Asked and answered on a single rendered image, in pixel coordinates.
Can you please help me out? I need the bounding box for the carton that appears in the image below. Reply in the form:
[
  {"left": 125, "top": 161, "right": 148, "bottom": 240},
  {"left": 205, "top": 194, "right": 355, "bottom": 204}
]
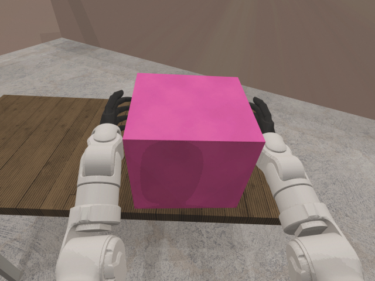
[{"left": 122, "top": 73, "right": 265, "bottom": 209}]

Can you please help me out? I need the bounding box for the table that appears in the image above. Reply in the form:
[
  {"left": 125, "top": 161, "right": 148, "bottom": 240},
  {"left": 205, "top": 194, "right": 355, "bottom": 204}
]
[{"left": 0, "top": 95, "right": 281, "bottom": 281}]

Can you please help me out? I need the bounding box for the right robot forearm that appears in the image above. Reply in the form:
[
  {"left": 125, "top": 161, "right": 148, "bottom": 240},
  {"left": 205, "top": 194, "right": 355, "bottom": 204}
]
[{"left": 256, "top": 132, "right": 364, "bottom": 279}]

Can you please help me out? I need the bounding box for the left robot forearm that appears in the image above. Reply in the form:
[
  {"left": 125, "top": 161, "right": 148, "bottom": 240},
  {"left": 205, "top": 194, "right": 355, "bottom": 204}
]
[{"left": 55, "top": 124, "right": 124, "bottom": 281}]

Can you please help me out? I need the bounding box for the robot left hand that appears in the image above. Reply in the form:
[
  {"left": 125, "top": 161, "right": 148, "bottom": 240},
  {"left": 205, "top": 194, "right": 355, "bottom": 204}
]
[{"left": 100, "top": 90, "right": 132, "bottom": 131}]

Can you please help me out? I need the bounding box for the right robot upper arm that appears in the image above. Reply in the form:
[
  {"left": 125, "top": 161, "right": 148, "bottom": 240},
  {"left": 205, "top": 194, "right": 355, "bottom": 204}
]
[{"left": 286, "top": 232, "right": 364, "bottom": 281}]

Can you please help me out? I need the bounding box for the left robot upper arm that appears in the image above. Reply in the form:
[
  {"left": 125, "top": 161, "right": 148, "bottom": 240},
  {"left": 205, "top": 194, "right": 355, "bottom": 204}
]
[{"left": 56, "top": 235, "right": 127, "bottom": 281}]

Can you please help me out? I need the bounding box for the robot right hand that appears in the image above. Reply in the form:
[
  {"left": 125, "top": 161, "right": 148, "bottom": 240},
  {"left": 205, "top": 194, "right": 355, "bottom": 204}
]
[{"left": 249, "top": 97, "right": 275, "bottom": 134}]

